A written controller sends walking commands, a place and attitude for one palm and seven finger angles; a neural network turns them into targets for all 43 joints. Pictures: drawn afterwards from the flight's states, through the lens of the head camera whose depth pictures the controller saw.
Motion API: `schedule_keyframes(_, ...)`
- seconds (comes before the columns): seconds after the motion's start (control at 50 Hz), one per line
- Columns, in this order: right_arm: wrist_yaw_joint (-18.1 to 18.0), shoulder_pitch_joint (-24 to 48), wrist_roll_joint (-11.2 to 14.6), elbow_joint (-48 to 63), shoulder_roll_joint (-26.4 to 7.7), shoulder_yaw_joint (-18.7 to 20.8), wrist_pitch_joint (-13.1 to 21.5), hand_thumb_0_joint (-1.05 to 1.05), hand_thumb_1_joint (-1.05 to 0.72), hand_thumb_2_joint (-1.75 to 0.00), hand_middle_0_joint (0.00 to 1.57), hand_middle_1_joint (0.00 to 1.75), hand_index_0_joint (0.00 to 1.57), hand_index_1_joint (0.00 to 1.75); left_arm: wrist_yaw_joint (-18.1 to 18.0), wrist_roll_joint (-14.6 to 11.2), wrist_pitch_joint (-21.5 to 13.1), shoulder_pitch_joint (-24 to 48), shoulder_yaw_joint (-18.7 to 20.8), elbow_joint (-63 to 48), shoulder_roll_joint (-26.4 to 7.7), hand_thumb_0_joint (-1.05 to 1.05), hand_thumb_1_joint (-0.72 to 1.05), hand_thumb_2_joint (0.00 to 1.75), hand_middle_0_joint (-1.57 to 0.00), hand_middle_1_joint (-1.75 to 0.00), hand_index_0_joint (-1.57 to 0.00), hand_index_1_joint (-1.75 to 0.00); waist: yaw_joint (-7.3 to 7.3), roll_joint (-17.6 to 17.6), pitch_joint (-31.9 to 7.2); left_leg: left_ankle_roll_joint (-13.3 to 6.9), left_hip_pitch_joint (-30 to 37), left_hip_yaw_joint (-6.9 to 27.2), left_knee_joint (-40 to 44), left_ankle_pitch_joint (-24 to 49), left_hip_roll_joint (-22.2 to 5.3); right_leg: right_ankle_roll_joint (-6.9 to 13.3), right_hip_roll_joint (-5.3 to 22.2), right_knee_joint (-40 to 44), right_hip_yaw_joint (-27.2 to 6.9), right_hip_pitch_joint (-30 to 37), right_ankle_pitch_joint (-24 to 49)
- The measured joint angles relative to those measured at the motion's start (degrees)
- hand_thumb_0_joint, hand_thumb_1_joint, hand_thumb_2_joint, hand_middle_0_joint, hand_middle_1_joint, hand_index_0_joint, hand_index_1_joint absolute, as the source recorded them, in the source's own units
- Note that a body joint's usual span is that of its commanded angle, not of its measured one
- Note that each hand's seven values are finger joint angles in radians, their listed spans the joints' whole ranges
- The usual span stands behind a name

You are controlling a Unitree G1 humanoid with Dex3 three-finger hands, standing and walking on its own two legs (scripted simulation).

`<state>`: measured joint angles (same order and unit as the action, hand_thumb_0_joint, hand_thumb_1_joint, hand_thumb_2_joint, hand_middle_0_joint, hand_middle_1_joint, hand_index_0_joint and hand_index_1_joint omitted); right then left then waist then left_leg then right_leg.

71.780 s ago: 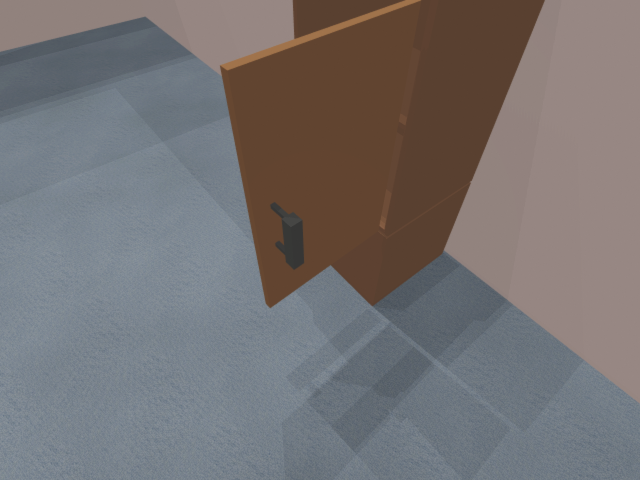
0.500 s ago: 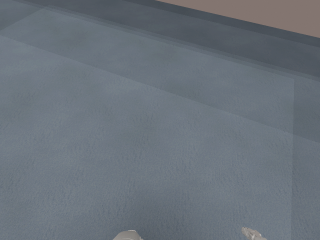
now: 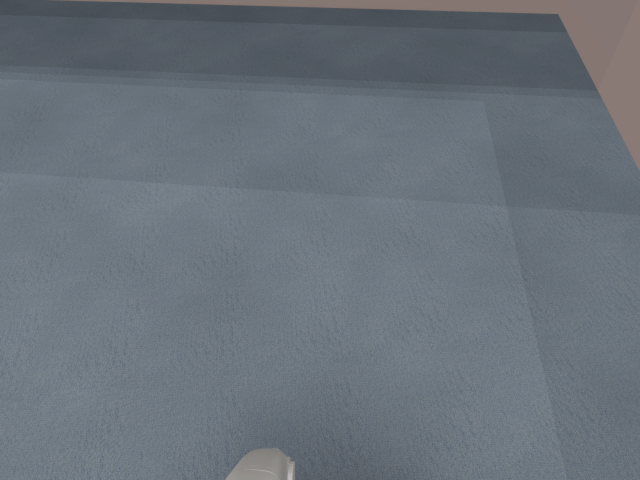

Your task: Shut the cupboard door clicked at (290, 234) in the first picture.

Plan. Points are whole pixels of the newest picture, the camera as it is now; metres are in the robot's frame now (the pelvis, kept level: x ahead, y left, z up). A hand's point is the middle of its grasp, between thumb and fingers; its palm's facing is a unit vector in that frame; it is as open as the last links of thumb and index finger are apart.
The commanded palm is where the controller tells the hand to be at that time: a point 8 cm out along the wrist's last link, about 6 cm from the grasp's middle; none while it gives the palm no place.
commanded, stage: turn to face it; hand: left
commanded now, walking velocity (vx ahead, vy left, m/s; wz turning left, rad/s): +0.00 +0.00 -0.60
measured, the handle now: out of the picture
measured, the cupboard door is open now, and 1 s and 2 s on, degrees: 0 0 0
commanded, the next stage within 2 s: none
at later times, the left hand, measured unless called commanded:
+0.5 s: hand (224, 400) +0.23 +0.18 -0.14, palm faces -0.33 -0.91 -0.24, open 7.4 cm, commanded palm none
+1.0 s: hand (236, 394) +0.25 +0.17 -0.17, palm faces -0.52 -0.83 -0.19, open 7.4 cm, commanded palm none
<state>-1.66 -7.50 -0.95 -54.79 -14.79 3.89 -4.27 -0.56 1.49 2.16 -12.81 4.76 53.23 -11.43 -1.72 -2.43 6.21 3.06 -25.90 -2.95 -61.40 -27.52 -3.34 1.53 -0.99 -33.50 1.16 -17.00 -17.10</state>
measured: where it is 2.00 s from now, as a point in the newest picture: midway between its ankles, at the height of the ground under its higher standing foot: outside the picture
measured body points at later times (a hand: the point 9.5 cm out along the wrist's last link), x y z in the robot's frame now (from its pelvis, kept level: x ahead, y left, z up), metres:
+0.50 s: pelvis +0.03 +0.02 +0.01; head +0.08 +0.00 +0.45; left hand +0.25 +0.22 -0.12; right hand -0.02 -0.24 -0.14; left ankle +0.04 +0.15 -0.73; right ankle -0.02 -0.09 -0.71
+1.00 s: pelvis +0.07 +0.03 +0.01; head +0.14 +0.03 +0.45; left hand +0.27 +0.21 -0.15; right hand +0.02 -0.24 -0.11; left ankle +0.13 +0.12 -0.73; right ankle -0.04 -0.06 -0.66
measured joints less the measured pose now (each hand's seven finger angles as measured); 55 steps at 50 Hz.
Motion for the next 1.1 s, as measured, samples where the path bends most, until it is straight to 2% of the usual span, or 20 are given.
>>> schedule_keyframes(0.12,0.02,-0.93,0.33,2.42,-0.25,-0.52,1.17,0.01,-0.91,-0.9,0.2,0.3,0.2,0.3,0.53,0.09,0.83,1.53,-0.09,-0.81,-1.9,0.0,0.9,0.9,-0.2,-0.3,-0.2,-0.3,0.85,2.99,-0.98,0.45,3.46,0.98,15.18,3.01,1.04,-1.12,-0.46,2.7,-4.79,0.55,1.48)
schedule_keyframes(0.16,-0.01,-1.51,0.4,3.22,-0.2,-0.98,2.0,0.01,-0.91,-0.9,0.2,0.3,0.2,0.3,0.71,-0.17,1.29,2.12,0.03,-1.12,-2.45,0.0,0.9,0.9,-0.2,-0.3,-0.2,-0.3,1.12,3.49,-1.44,0.18,6.88,1.25,24.7,7.76,1.1,-1.96,-0.97,1.18,-6.25,-0.24,0.7)
schedule_keyframes(0.18,-0.03,-2.03,0.18,3.64,-0.28,-1.24,2.64,0.01,-0.91,-0.9,0.2,0.3,0.2,0.3,0.86,-0.45,1.61,2.37,0.08,-1.43,-2.7,0.0,0.9,0.9,-0.2,-0.3,-0.2,-0.3,1.33,3.4,-1.88,-1.23,7.89,1.04,28.1,11.84,0.65,-2.19,-1.48,-0.5,-6.73,-1.19,-0.13)
schedule_keyframes(0.24,-0.12,-2.96,-0.69,4.04,0.95,-2.37,3.35,0.01,-0.91,-0.9,0.2,0.3,0.2,0.3,1.41,-0.42,2.49,4.33,0.36,-1.68,-4.03,0.0,0.9,0.9,-0.2,-0.3,-0.2,-0.3,1.41,4.75,-1.3,-3.33,8.55,-1.51,26.8,10.03,0.08,-2.85,-1.35,-15.61,-5.39,-6.19,-10.86)
schedule_keyframes(0.28,-0.16,-3.88,-1.0,4.19,1.71,-2.99,3.36,0.01,-0.91,-0.9,0.2,0.3,0.2,0.3,1.94,-0.39,2.67,5.52,0.52,-2.09,-4.56,0.0,0.91,0.9,-0.2,-0.3,-0.2,-0.3,1.57,4.56,-0.9,-3.38,10.05,-2.54,28.59,9.64,-0.89,-3.68,-0.88,-24.13,-3.0,-8.76,-12.04)
schedule_keyframes(0.32,-0.2,-4.61,-1.15,4.11,2.21,-3.37,3.22,0.01,-0.91,-0.9,0.2,0.3,0.21,0.3,2.36,-0.51,2.78,6.55,0.52,-2.83,-4.72,0.0,0.91,0.9,-0.2,-0.3,-0.19,-0.3,1.6,3.92,-0.38,-3.1,11.52,-3.52,30.78,10.48,-1.99,-4.33,-0.01,-26.57,-0.87,-9.56,-11.66)
schedule_keyframes(0.46,0.39,-6.09,-1.08,3.32,2.13,-2.81,2.82,0.01,-0.9,-0.9,0.2,0.3,0.21,0.3,3.08,-0.54,2.73,8.66,-0.2,-4.43,-3.88,0.0,0.91,0.9,-0.2,-0.3,-0.19,-0.3,2.67,1.25,0.69,-1.79,13.64,-8.16,30.99,9.43,-5.47,-3.66,1.68,-12.72,2.49,-4.47,-8.36)
schedule_keyframes(0.52,0.73,-7.06,-0.75,2.98,1.31,-2.19,2.39,0.01,-0.9,-0.9,0.2,0.3,0.21,0.3,3.19,-0.49,2.01,8.6,-0.69,-5.08,-3.44,0.0,0.91,0.9,-0.2,-0.3,-0.19,-0.3,3.03,0.51,0.29,-0.54,12.64,-9.95,26.58,6.59,-6.74,-2.39,1.61,-1.46,3.32,0.73,-0.25)
schedule_keyframes(0.54,0.88,-7.29,-0.5,2.88,0.95,-1.93,2.06,0.01,-0.9,-0.9,0.2,0.3,0.21,0.3,3.02,-0.34,1.27,8.35,-0.85,-5.26,-3.38,0.0,0.91,0.9,-0.2,-0.3,-0.19,-0.3,2.97,0.52,-0.06,-0.23,11.14,-9.76,22.86,4.94,-6.95,-1.46,1.48,0.7,2.82,1.76,-1.13)
schedule_keyframes(0.6,0.24,-5.27,-0.12,2.04,-0.81,-1.21,0.27,0.01,-0.91,-0.9,0.2,0.3,0.21,0.3,1.91,-0.55,0.07,7.65,-1.61,-4.89,-1.54,0.0,0.91,0.9,-0.2,-0.3,-0.2,-0.3,3.33,-1.46,0.99,0.57,4.34,-2.41,6.28,-2.98,-4.62,-0.26,0.23,-1.44,1.68,0.76,-2.75)
schedule_keyframes(0.64,0.0,-3.98,-0.02,2.08,-1.15,-1.07,0.01,0.01,-0.91,-0.9,0.2,0.3,0.21,0.3,1.29,-0.64,0.31,6.52,-1.85,-4.62,-0.77,0.0,0.91,0.9,-0.2,-0.3,-0.2,-0.3,3.23,-1.22,1.29,1.14,0.84,-0.32,-0.47,-1.5,-2.95,-0.35,0.0,0.04,0.31,1.36,-1.54)
schedule_keyframes(0.68,0.14,-3.09,-0.03,2.67,-1.09,-1.05,0.16,0.01,-0.91,-0.9,0.2,0.3,0.2,0.3,1.0,-0.55,0.75,5.36,-1.98,-4.05,-0.31,0.0,0.9,0.9,-0.2,-0.3,-0.2,-0.3,3.07,-0.53,1.1,1.59,-1.08,0.34,-1.54,0.78,-2.17,-0.36,-0.15,1.71,-1.05,1.95,-0.5)
schedule_keyframes(0.78,0.44,-1.3,0.09,4.3,-0.29,-1.16,0.71,0.01,-0.91,-0.9,0.2,0.3,0.2,0.3,1.16,-0.23,1.1,2.82,-1.91,-2.8,0.09,0.0,0.9,0.9,-0.2,-0.3,-0.2,-0.3,2.1,1.19,0.22,1.84,-1.03,1.42,6.06,3.02,-0.72,-0.93,-0.66,3.58,-4.13,2.46,0.36)
schedule_keyframes(0.86,0.3,-0.49,0.47,5.47,0.74,-1.67,1.77,0.01,-0.91,-0.9,0.2,0.3,0.2,0.3,1.24,-0.23,1.6,1.41,-1.18,-1.98,-0.54,0.0,0.9,0.9,-0.21,-0.3,-0.2,-0.3,1.01,3.07,-0.66,1.23,3.95,1.45,20.37,6.65,0.79,-2.17,-1.08,1.57,-7.01,1.41,-0.84)
schedule_keyframes(0.88,0.27,-0.73,0.42,5.9,0.77,-1.92,2.36,0.01,-0.91,-0.9,0.2,0.3,0.2,0.3,1.25,-0.43,1.88,0.96,-0.98,-1.91,-0.72,0.0,0.9,0.9,-0.21,-0.3,-0.2,-0.3,0.87,3.07,-1.25,0.16,5.96,1.45,25.64,9.43,0.69,-2.62,-1.6,0.19,-7.58,0.64,-1.62)
schedule_keyframes(0.9,0.19,-0.74,0.14,6.02,1.17,-2.1,2.93,0.01,-0.91,-0.9,0.2,0.3,0.2,0.3,1.32,-0.68,2.22,1.02,-0.69,-1.69,-1.19,0.0,0.9,0.9,-0.21,-0.3,-0.2,-0.3,0.75,3.73,-1.37,-1.9,6.17,0.8,26.21,10.26,0.8,-2.55,-1.67,-2.7,-7.97,-0.6,-3.8)
schedule_keyframes(0.94,0.12,-0.86,-0.4,6.36,1.97,-2.93,3.43,0.01,-0.91,-0.9,0.2,0.3,0.2,0.3,1.5,-0.6,2.74,1.39,-0.25,-1.32,-2.19,0.0,0.9,0.9,-0.2,-0.3,-0.2,-0.3,0.18,4.58,-1.01,-3.67,6.61,-0.94,25.29,9.37,0.07,-2.83,-1.85,-13.71,-6.49,-4.36,-11.22)
schedule_keyframes(1.0,-0.09,-1.83,-0.88,6.73,2.89,-3.71,3.55,0.0,-0.91,-0.9,0.2,0.3,0.21,0.3,2.17,-0.45,2.94,2.1,0.42,-1.23,-3.4,0.0,0.91,0.9,-0.2,-0.3,-0.2,-0.3,0.12,4.47,-0.5,-3.75,9.0,-2.64,28.0,9.76,-1.46,-3.98,-1.0,-27.53,-2.71,-8.76,-12.59)
schedule_keyframes(1.04,-0.16,-2.51,-0.94,6.6,3.17,-3.91,3.42,0.0,-0.91,-0.9,0.2,0.3,0.21,0.3,2.58,-0.53,3.0,2.59,0.71,-1.63,-3.91,0.0,0.91,0.9,-0.2,-0.3,-0.2,-0.3,0.08,4.08,-0.27,-3.57,10.58,-3.76,30.3,10.7,-2.38,-4.65,0.18,-29.86,-0.79,-9.76,-11.37)
schedule_keyframes(1.1,-0.08,-3.38,-0.95,5.97,3.15,-3.71,3.26,0.0,-0.9,-0.9,0.2,0.3,0.21,0.3,2.96,-0.57,3.2,3.38,0.85,-2.28,-4.22,0.0,0.91,0.9,-0.2,-0.3,-0.19,-0.3,0.34,3.17,-0.12,-3.32,12.2,-5.62,32.16,11.17,-3.77,-5.02,1.63,-26.37,0.91,-9.18,-10.28)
